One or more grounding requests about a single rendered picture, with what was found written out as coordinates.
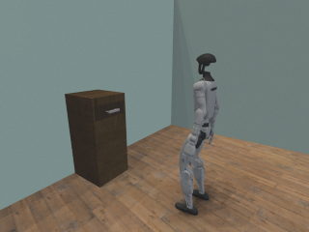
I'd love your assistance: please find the left robot hand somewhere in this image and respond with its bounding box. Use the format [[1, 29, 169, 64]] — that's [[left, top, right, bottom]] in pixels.
[[182, 142, 196, 166]]

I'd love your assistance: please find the left robot forearm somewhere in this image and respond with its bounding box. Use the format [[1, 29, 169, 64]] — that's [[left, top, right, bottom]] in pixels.
[[188, 109, 205, 145]]

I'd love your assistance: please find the cabinet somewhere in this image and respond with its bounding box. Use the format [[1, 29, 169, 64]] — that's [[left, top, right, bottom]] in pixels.
[[65, 89, 128, 188]]

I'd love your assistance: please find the right robot forearm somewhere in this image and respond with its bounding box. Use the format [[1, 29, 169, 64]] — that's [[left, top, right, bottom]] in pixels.
[[209, 107, 219, 129]]

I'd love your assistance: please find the right robot upper arm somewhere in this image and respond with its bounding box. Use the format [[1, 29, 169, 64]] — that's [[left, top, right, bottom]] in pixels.
[[214, 81, 220, 110]]

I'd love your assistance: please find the humanoid robot torso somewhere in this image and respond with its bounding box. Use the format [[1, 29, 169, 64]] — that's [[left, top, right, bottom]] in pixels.
[[193, 78, 217, 140]]

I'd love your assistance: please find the left robot upper arm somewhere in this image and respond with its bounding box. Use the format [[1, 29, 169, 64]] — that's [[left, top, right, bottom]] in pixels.
[[193, 81, 207, 117]]

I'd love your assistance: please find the drawer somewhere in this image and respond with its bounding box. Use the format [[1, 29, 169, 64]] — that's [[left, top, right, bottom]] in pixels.
[[94, 101, 124, 121]]

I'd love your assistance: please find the right robot hand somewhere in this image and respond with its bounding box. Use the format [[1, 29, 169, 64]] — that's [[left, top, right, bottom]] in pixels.
[[205, 129, 214, 145]]

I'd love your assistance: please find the robot right shin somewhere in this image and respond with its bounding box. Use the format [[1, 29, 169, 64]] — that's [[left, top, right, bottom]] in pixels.
[[191, 158, 205, 194]]

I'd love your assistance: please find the handle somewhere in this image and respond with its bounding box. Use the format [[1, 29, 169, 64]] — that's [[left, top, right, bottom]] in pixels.
[[105, 108, 120, 114]]

